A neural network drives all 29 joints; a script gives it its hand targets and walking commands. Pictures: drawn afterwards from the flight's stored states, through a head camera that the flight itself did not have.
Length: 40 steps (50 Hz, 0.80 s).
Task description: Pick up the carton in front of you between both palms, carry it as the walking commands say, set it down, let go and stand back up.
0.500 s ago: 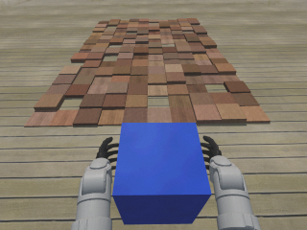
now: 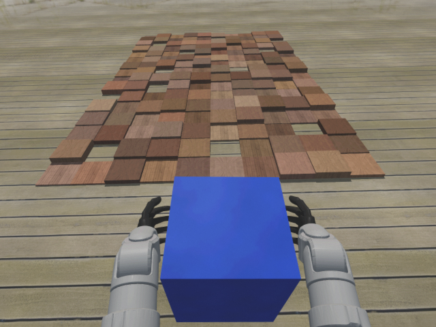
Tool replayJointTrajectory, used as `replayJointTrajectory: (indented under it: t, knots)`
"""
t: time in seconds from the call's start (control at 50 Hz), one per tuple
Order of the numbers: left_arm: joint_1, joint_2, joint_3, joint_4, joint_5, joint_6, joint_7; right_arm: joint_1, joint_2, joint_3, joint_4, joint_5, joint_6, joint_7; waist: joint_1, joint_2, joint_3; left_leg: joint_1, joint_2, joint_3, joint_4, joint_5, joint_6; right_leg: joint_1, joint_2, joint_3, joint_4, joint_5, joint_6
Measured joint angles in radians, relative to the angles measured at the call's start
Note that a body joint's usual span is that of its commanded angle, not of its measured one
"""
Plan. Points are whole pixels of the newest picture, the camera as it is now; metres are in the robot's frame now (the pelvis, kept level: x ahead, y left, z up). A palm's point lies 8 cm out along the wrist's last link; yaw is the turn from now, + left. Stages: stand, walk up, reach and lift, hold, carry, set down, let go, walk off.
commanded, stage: hold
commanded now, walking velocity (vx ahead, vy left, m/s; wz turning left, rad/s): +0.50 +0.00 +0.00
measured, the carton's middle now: (225, 252) +0.29 +0.00 -0.02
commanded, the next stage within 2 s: carry in 0.02 s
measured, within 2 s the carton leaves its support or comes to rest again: neither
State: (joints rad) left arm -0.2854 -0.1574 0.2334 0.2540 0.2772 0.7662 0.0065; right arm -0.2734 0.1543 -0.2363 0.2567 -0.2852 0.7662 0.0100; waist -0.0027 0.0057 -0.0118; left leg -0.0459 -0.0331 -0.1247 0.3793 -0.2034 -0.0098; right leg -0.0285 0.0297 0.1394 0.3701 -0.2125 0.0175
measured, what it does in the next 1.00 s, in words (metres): walks ahead: right foot, then left foot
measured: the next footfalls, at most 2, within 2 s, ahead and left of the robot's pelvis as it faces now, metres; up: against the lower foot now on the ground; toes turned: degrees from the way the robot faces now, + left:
right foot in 0.44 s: +0.19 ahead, -0.11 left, +0.00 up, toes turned -10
left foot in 0.78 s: +0.42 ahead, +0.12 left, +0.00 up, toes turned +9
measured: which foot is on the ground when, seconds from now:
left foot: down 0.00-0.46, up 0.48-0.76, down 0.78-1.00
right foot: down 0.00-0.22, up 0.24-0.42, down 0.44-0.82, up 0.84-1.00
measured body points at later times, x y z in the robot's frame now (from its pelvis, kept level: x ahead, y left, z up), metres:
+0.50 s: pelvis +0.14 -0.01 -0.01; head +0.11 -0.01 +0.44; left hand +0.42 +0.12 +0.09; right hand +0.39 -0.18 +0.08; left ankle +0.02 +0.12 -0.72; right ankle +0.16 -0.10 -0.75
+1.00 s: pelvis +0.41 +0.03 +0.00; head +0.41 +0.04 +0.45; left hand +0.69 +0.15 +0.08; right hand +0.65 -0.15 +0.08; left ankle +0.39 +0.11 -0.74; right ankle +0.37 -0.10 -0.68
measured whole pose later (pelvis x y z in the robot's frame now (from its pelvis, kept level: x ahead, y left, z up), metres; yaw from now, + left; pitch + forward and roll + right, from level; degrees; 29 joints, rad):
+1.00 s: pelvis +0.41 +0.03 +0.00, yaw -5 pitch +6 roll -1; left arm -0.05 -0.13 0.06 -0.47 0.04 1.21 0.14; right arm -0.01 0.13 -0.06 -0.48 -0.05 1.21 -0.13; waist -0.04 0.00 -0.13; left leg -0.23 0.06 0.23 0.37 -0.25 0.04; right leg -0.53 -0.08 -0.10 0.96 -0.30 -0.03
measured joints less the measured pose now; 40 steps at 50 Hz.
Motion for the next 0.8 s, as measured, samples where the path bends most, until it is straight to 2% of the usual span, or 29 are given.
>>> replayJointTrajectory:
  t: [0.04, 0.1, 0.18, 0.22, 0.28, 0.32, 0.36, 0.42, 0.46, 0.48, 0.54, 0.58, 0.62, 0.7, 0.78, 0.8]
  knots:
    - [0.009, 0.003, -0.014, -0.023, -0.008, 0.008, 0.005, 0.009, -0.002, 0.009, -0.020, 0.007, 0.005, -0.002, 0.005, 0.000, -0.035, -0.053, 0.008, 0.017, 0.037, -0.029, -0.002, -0.054, 0.000, -0.007, 0.034, -0.024, -0.002]
    - [0.032, 0.007, -0.043, -0.066, -0.018, 0.026, 0.008, 0.037, -0.008, 0.032, -0.073, 0.023, 0.026, -0.007, 0.008, 0.002, -0.089, -0.137, 0.025, 0.051, 0.103, -0.169, -0.003, -0.131, -0.011, -0.030, 0.077, -0.128, -0.009]
    - [0.054, 0.011, -0.081, -0.189, -0.055, 0.072, 0.025, 0.065, -0.014, 0.057, -0.202, 0.071, 0.074, -0.025, 0.000, -0.006, -0.106, -0.210, 0.037, 0.103, 0.146, -0.144, 0.005, -0.195, -0.032, -0.043, 0.093, -0.041, 0.007]
    - [0.087, 0.018, -0.094, -0.273, -0.088, 0.114, 0.039, 0.082, -0.017, 0.082, -0.268, 0.101, 0.114, -0.039, 0.003, -0.015, -0.117, -0.202, 0.032, 0.134, 0.121, -0.078, 0.013, -0.228, -0.050, -0.040, 0.156, -0.116, 0.000]
    - [0.123, 0.025, -0.096, -0.384, -0.135, 0.187, 0.063, 0.101, -0.019, 0.124, -0.352, 0.127, 0.180, -0.061, 0.005, 0.001, -0.133, -0.191, 0.048, 0.155, 0.109, -0.102, 0.022, -0.323, -0.057, -0.121, 0.329, -0.223, -0.019]
    - [0.130, 0.025, -0.101, -0.439, -0.163, 0.229, 0.072, 0.123, -0.022, 0.137, -0.433, 0.143, 0.234, -0.077, 0.000, 0.012, -0.138, -0.170, 0.063, 0.149, 0.067, -0.107, 0.021, -0.380, -0.054, -0.172, 0.382, -0.231, -0.028]
    - [0.145, 0.026, -0.113, -0.503, -0.187, 0.267, 0.085, 0.141, -0.024, 0.146, -0.508, 0.167, 0.280, -0.095, -0.006, 0.023, -0.145, -0.140, 0.079, 0.147, 0.021, -0.102, 0.011, -0.410, -0.051, -0.211, 0.342, -0.200, -0.027]
    - [0.164, 0.028, -0.131, -0.594, -0.198, 0.315, 0.092, 0.165, -0.025, 0.159, -0.606, 0.187, 0.331, -0.108, -0.015, 0.041, -0.148, -0.105, 0.101, 0.146, 0.019, -0.139, -0.005, -0.394, -0.031, -0.276, 0.162, -0.100, -0.023]
    - [0.170, 0.027, -0.148, -0.632, -0.201, 0.343, 0.095, 0.185, -0.027, 0.160, -0.664, 0.198, 0.363, -0.121, -0.020, 0.033, -0.154, -0.120, 0.104, 0.149, 0.120, -0.209, -0.013, -0.356, -0.029, -0.302, 0.080, 0.022, -0.048]
    - [0.179, 0.028, -0.165, -0.635, -0.202, 0.351, 0.098, 0.200, -0.028, 0.151, -0.685, 0.204, 0.379, -0.122, -0.020, 0.037, -0.163, -0.160, 0.110, 0.156, 0.231, -0.241, -0.017, -0.355, -0.028, -0.312, 0.102, 0.055, -0.066]
    - [0.227, 0.030, -0.194, -0.651, -0.200, 0.399, 0.106, 0.246, -0.028, 0.148, -0.708, 0.219, 0.432, -0.126, -0.010, 0.023, -0.178, -0.318, 0.094, 0.176, 0.563, -0.264, -0.002, -0.309, -0.041, -0.316, 0.113, -0.029, -0.067]
    - [0.253, 0.030, -0.191, -0.672, -0.210, 0.430, 0.117, 0.257, -0.028, 0.155, -0.704, 0.228, 0.456, -0.129, 0.004, 0.016, -0.177, -0.408, 0.105, 0.205, 0.642, -0.192, 0.002, -0.252, -0.044, -0.310, 0.055, -0.035, -0.055]
    - [0.264, 0.029, -0.185, -0.691, -0.219, 0.446, 0.129, 0.258, -0.028, 0.166, -0.705, 0.231, 0.466, -0.133, 0.022, 0.006, -0.173, -0.470, 0.117, 0.227, 0.592, -0.120, -0.004, -0.196, -0.048, -0.298, -0.013, -0.024, -0.047]
    - [0.252, 0.030, -0.177, -0.722, -0.235, 0.456, 0.138, 0.253, -0.027, 0.170, -0.731, 0.234, 0.464, -0.134, 0.043, -0.008, -0.163, -0.498, 0.123, 0.238, 0.309, -0.048, -0.009, -0.108, -0.064, -0.281, -0.072, -0.052, -0.024]
    - [0.232, 0.031, -0.179, -0.723, -0.247, 0.459, 0.143, 0.250, -0.027, 0.160, -0.758, 0.232, 0.475, -0.136, 0.042, -0.009, -0.161, -0.415, 0.103, 0.324, 0.107, 0.013, 0.002, -0.041, -0.097, -0.272, 0.008, -0.174, 0.016]
    - [0.226, 0.031, -0.172, -0.725, -0.247, 0.464, 0.143, 0.244, -0.027, 0.164, -0.753, 0.231, 0.474, -0.136, 0.042, -0.021, -0.162, -0.398, 0.093, 0.340, 0.110, 0.062, 0.023, -0.042, -0.114, -0.262, 0.064, -0.222, 0.024]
